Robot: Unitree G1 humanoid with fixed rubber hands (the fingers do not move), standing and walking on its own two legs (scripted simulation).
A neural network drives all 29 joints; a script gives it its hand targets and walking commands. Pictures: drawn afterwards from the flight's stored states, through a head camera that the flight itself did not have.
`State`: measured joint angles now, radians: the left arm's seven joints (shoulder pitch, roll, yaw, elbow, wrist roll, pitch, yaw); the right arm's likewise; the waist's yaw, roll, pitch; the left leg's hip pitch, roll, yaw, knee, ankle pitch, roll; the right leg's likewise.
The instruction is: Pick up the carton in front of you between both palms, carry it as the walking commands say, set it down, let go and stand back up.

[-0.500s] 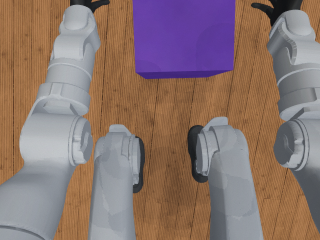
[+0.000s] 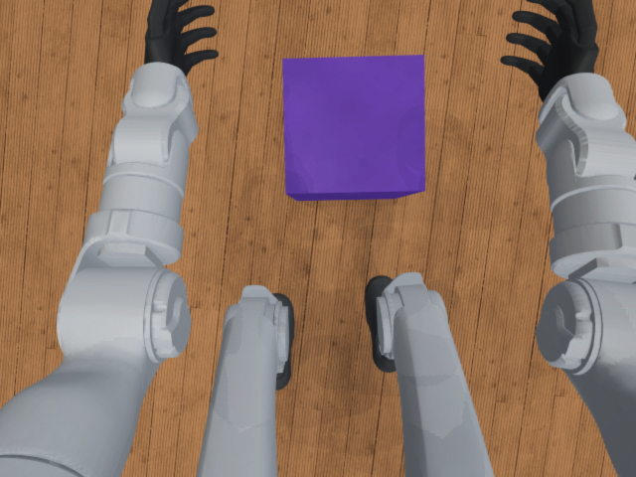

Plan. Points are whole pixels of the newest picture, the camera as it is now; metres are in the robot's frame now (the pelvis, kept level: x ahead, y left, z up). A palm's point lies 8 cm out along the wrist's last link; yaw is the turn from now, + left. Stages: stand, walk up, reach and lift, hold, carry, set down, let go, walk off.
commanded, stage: set down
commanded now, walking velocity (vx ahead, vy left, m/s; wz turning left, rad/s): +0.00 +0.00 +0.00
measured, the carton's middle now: (348, 141) +0.51 -0.06 -0.41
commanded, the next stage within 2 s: let go in 0.26 s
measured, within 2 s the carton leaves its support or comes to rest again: neither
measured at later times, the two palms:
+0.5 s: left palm (84, 72) +0.49 +0.16 +0.02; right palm out of the picture +0.46 -0.25 +0.02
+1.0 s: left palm out of the picture +0.33 +0.21 +0.14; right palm out of the picture +0.30 -0.24 +0.14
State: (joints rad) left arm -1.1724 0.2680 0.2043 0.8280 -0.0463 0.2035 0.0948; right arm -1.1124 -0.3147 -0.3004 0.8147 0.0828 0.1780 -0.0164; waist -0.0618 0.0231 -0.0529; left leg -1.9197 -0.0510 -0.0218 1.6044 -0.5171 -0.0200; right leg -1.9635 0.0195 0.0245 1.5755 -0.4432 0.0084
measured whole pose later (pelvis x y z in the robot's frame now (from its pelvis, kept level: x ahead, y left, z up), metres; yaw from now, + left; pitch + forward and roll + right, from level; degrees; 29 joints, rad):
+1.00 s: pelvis +0.10 +0.00 +0.22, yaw -1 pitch +16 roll +0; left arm 0.01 0.17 0.10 0.53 0.04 -0.01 -0.02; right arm 0.05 -0.19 -0.09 0.51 0.01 -0.02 0.07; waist -0.03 -0.01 -0.04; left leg -0.57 -0.02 -0.04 0.58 -0.30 -0.01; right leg -0.61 0.02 0.03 0.57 -0.24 0.00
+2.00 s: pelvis +0.12 +0.00 +0.23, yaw -1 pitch +0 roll +0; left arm 0.18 0.33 0.04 0.76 0.04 0.01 0.02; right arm 0.20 -0.34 -0.04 0.72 -0.04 0.02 -0.02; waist 0.00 0.02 0.01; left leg -0.15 -0.01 -0.06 0.49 -0.33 0.00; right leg -0.20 0.02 0.02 0.49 -0.29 -0.01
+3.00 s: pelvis +0.10 +0.00 +0.24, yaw -1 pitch -2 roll +0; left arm 0.13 0.37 0.02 1.01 0.02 -0.01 0.01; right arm 0.16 -0.38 0.00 0.96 -0.02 -0.01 -0.02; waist 0.01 0.01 0.02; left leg -0.09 -0.01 -0.06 0.37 -0.24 0.00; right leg -0.13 0.02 0.02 0.37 -0.20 -0.01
